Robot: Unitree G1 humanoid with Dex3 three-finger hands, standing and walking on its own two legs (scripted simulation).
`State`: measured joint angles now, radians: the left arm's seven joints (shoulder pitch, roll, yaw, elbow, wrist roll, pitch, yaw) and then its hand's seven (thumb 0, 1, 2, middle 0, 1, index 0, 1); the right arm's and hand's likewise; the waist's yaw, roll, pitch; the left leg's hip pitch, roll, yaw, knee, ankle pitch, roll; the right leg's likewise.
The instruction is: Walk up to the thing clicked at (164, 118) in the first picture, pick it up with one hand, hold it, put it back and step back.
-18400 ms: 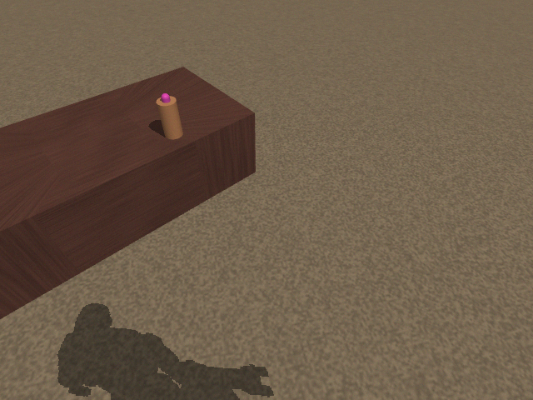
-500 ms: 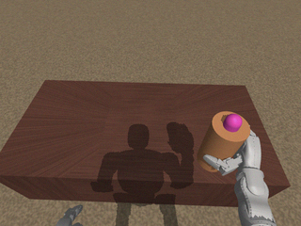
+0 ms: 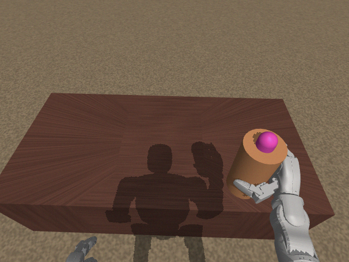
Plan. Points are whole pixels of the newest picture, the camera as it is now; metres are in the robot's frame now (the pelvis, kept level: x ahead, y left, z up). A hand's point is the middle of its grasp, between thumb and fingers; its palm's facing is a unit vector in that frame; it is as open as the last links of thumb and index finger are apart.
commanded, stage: crouch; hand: right
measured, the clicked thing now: (254, 163) +0.32 -0.16 +0.08
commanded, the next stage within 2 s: lower in 1.42 s
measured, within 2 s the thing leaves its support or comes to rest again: neither
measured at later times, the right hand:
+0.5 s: hand (248, 171) +0.36 -0.18 -0.01, palm faces +0.18 +0.98 +0.02, open 11.4 cm
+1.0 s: hand (241, 169) +0.42 -0.20 -0.11, palm faces +0.19 +0.98 +0.01, open 11.4 cm
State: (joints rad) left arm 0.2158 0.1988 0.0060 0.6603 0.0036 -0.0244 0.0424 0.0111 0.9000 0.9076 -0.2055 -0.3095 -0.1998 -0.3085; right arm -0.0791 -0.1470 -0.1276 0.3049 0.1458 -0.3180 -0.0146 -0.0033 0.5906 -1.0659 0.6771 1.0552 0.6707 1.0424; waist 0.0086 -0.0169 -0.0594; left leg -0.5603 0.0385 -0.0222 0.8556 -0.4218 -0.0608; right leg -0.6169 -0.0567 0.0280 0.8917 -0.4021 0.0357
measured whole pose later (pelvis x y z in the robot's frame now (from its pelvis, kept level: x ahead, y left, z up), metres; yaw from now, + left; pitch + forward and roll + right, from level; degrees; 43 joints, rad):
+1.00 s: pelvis -0.03 +0.01 -0.12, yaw +1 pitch +28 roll +3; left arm 0.22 0.23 0.01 0.67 0.06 0.01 -0.02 0.01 0.91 0.91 -0.20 -0.31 -0.20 -0.31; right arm -0.61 -0.32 -0.41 0.89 0.11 -0.55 0.10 0.00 0.60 -1.08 0.69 1.04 0.68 1.03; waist 0.09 0.00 -0.16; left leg -1.34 0.01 -0.02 1.46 -0.60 -0.06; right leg -1.40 -0.06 0.08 1.48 -0.56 0.05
